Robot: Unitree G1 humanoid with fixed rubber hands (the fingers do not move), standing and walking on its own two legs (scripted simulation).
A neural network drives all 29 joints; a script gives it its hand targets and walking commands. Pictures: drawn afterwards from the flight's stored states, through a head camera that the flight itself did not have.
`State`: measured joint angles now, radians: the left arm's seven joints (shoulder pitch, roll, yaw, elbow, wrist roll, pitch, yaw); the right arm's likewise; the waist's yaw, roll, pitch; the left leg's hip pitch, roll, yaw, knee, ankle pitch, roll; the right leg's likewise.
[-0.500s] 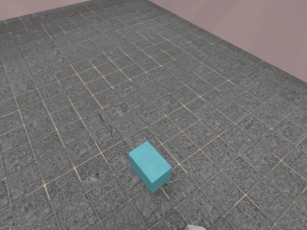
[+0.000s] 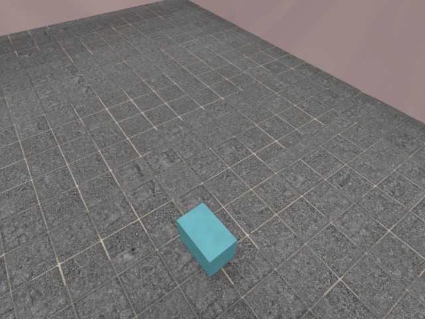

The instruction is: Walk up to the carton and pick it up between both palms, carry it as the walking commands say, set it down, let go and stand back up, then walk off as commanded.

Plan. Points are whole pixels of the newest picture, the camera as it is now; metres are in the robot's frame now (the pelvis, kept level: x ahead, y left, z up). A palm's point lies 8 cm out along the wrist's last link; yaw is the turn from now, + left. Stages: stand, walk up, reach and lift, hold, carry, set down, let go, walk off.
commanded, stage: walk up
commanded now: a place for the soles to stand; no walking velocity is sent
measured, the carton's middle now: (206, 239) +0.57 +0.03 -0.65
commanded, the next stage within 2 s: none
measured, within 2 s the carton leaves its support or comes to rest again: neither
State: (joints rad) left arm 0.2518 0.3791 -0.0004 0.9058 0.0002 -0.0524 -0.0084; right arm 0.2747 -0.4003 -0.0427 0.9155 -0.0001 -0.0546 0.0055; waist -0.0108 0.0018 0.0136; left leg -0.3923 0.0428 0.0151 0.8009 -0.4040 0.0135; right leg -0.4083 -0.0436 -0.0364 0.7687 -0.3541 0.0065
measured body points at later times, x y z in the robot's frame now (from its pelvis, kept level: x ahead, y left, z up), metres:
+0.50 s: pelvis +0.02 -0.07 -0.01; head +0.06 -0.04 +0.44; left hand +0.10 +0.25 -0.13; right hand +0.09 -0.43 -0.08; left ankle +0.01 +0.12 -0.71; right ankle +0.10 -0.18 -0.69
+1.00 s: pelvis +0.10 -0.24 +0.00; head +0.13 -0.23 +0.44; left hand +0.11 +0.10 -0.10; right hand +0.23 -0.60 -0.09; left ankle +0.11 -0.09 -0.71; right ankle +0.12 -0.28 -0.67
